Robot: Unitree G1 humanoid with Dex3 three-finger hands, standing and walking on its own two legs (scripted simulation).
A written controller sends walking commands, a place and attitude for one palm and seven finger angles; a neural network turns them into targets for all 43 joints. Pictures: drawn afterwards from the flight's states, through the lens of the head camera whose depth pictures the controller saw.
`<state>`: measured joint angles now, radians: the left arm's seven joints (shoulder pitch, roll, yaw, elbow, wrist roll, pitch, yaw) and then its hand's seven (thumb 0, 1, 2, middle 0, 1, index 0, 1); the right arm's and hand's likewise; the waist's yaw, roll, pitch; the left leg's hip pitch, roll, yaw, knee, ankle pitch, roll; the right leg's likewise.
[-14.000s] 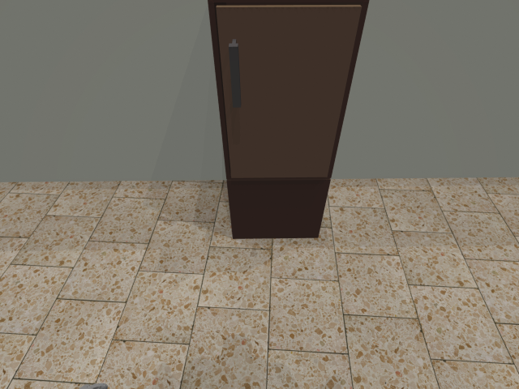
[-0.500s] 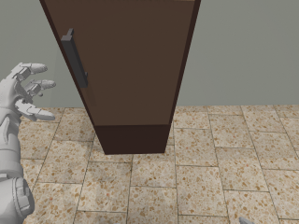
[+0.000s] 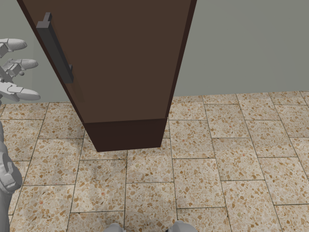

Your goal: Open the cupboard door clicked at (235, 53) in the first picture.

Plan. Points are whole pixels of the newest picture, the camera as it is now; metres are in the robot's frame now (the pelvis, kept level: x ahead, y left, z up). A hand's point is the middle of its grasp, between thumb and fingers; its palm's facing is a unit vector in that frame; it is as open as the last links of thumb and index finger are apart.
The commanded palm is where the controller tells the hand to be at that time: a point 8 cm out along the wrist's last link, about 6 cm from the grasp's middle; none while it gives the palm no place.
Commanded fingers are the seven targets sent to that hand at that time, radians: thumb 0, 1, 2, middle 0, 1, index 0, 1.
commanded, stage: move the hooked fingers beside the handle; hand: left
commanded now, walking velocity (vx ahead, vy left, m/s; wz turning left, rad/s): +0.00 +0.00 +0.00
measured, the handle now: (59, 51) +0.56 +0.23 +0.11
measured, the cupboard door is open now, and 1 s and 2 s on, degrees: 0 0 0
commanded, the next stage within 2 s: slide the fingers in behind the handle in 1.44 s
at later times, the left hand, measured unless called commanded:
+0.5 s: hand (25, 55) +0.53 +0.31 +0.12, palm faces +0.05 -1.00 +0.00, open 13.7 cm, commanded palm +0.50 +0.35 +0.12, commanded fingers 0.00 -0.50 0.30 -0.30 -1.20 -0.30 -1.20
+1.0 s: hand (26, 63) +0.50 +0.29 +0.13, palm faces +0.07 -1.00 +0.01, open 14.0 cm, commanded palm +0.48 +0.34 +0.12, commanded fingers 0.00 -0.50 0.30 -0.30 -1.20 -0.30 -1.20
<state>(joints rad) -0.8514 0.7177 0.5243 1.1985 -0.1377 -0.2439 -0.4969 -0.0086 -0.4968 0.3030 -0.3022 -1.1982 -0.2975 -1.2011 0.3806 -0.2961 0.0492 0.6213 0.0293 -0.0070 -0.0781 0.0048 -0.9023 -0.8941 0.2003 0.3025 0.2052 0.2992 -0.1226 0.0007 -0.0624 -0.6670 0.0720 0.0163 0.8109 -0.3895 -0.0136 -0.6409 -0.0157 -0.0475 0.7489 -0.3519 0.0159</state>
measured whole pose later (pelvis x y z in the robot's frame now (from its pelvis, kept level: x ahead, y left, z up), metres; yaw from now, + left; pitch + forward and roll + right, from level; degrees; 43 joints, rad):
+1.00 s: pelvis +0.01 +0.01 -0.01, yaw -1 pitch +18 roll -3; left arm -0.92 0.75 0.54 1.21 -0.10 -0.25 -0.47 -0.01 -0.50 0.30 -0.30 -1.20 -0.30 -1.20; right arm 0.37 -0.29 0.05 0.57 0.01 0.09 -0.04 0.00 -0.90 -0.89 0.20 0.30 0.20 0.30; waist -0.15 0.01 -0.09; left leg -0.76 0.09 0.00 0.87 -0.43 -0.01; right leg -0.71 0.00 -0.05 0.77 -0.37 0.02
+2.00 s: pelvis +0.01 +0.02 -0.01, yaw -2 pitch +19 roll -4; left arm -0.92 0.73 0.53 1.18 -0.11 -0.24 -0.45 -0.01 -0.50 0.30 -0.30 -1.20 -0.30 -1.20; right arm 0.43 -0.27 0.05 0.58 0.00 0.09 -0.03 0.00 -0.90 -0.89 0.20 0.30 0.21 0.30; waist -0.17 0.01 -0.10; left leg -0.79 0.09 0.01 0.89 -0.44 0.00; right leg -0.74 0.00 -0.04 0.77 -0.37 0.03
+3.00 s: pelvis -0.01 +0.00 -0.01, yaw -1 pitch +18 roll -3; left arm -1.00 0.66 0.45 1.25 -0.07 -0.27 -0.32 -0.01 -0.50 0.30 -0.34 -1.22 -0.36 -1.24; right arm 0.44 -0.28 0.04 0.63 0.00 0.04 -0.03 0.00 -0.90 -0.89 0.20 0.30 0.20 0.30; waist -0.19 0.02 -0.08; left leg -0.79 0.08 0.00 0.87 -0.40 -0.02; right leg -0.75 0.00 -0.05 0.79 -0.35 0.01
